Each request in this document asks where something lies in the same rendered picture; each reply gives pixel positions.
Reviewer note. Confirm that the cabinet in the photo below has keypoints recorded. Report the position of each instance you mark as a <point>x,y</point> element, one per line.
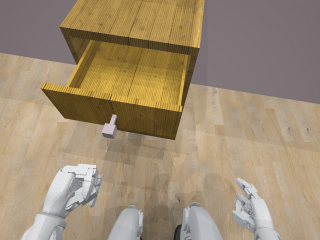
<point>165,25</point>

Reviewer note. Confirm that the robot right hand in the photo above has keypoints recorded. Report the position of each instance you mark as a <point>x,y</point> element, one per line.
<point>256,214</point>

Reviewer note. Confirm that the left robot forearm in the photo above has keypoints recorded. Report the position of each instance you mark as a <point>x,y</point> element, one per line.
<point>46,227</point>

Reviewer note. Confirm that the handle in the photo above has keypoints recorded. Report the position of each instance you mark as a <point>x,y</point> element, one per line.
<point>109,130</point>

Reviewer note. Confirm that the robot left hand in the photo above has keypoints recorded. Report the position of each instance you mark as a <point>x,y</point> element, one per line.
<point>82,180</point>

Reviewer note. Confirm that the robot thigh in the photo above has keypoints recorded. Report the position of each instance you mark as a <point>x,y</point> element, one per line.
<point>128,226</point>
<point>199,224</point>

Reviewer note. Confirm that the robot left thigh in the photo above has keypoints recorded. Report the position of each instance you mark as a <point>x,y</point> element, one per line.
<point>128,226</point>

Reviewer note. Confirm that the right robot forearm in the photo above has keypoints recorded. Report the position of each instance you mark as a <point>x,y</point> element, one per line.
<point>266,234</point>

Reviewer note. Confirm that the drawer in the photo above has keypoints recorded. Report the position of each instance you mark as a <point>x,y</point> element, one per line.
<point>142,86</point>

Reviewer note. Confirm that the robot right thigh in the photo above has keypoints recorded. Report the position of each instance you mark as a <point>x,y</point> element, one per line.
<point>199,224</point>

